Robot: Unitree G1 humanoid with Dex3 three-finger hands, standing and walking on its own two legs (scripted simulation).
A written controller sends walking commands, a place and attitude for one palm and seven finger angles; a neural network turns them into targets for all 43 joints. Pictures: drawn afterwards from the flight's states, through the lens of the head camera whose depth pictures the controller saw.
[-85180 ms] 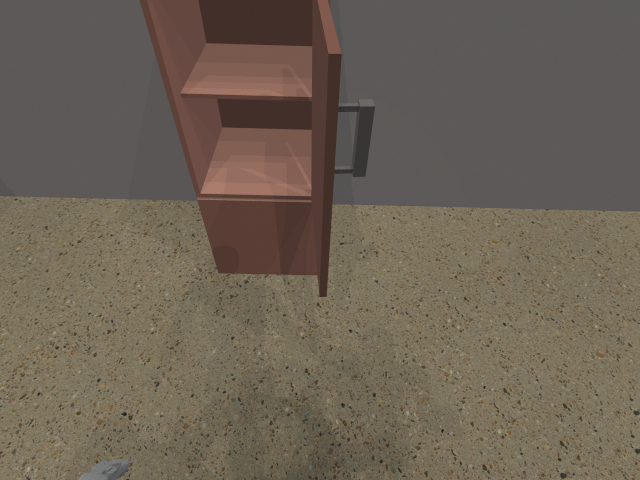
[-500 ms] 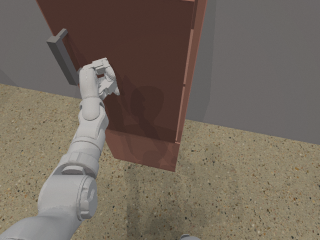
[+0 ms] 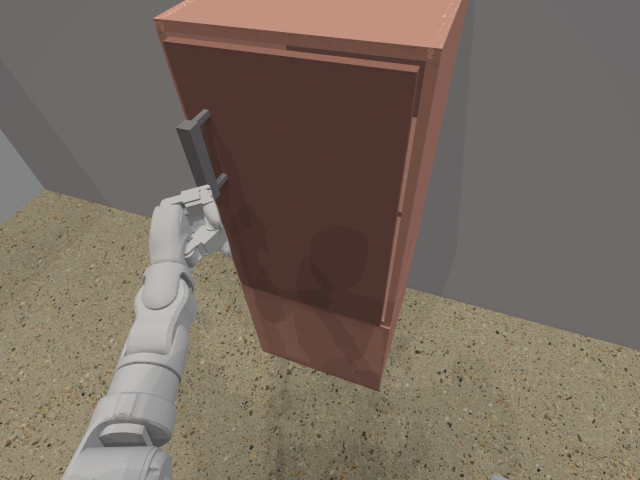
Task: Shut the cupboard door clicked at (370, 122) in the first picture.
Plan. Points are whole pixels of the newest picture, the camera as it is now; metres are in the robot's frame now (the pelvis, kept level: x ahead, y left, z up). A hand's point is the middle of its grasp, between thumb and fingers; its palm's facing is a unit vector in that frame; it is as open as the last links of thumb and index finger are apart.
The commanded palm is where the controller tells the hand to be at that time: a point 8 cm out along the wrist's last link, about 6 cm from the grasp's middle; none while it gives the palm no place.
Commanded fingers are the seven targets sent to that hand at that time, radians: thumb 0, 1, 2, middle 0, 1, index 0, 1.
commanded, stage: draw the hand back to the body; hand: left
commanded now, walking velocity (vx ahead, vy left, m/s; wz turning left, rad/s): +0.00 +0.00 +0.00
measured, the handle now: (207, 156) +0.59 +0.20 +0.10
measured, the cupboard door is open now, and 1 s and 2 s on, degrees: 0 0 0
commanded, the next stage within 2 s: step back with the hand held close in 1.24 s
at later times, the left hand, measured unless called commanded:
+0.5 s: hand (91, 319) +0.25 +0.23 +0.16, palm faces +0.27 -0.93 -0.25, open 3.6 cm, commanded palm +0.20 +0.27 +0.17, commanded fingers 0.00 0.90 0.90 -0.67 -0.81 -0.67 -0.81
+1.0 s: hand out of the picture +0.16 +0.30 +0.18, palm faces +0.53 -0.75 -0.40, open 7.0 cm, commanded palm +0.12 +0.33 +0.19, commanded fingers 0.00 0.90 0.90 -0.20 -0.30 -0.20 -0.30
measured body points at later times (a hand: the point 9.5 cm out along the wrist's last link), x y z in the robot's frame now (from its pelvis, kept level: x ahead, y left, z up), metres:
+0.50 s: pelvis -0.02 +0.02 +0.02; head -0.04 +0.00 +0.47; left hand +0.23 +0.28 +0.17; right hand +0.18 -0.19 -0.06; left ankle -0.02 +0.13 -0.72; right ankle -0.02 -0.10 -0.72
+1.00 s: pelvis -0.01 +0.03 +0.02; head -0.03 +0.00 +0.47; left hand +0.13 +0.34 +0.20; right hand +0.19 -0.19 -0.07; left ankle -0.02 +0.13 -0.72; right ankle -0.01 -0.10 -0.72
